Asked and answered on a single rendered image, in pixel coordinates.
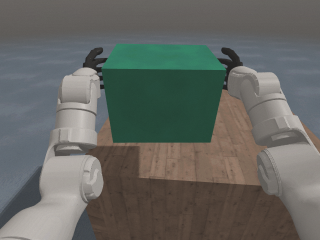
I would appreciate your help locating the left robot hand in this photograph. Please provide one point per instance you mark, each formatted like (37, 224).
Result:
(92, 62)

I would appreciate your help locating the robot right upper arm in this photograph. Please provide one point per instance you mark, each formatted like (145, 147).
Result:
(292, 173)

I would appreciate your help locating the pedestal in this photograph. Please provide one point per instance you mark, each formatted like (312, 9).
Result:
(189, 190)

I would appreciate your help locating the carton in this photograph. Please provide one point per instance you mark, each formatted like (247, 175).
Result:
(162, 93)

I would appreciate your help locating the robot left upper arm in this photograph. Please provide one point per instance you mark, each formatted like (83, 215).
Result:
(67, 185)

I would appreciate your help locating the robot left forearm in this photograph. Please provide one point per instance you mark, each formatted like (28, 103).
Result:
(76, 112)

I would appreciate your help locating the right robot hand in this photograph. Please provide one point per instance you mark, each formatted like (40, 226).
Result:
(234, 62)

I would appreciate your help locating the robot right forearm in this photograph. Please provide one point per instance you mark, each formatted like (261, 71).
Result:
(270, 115)

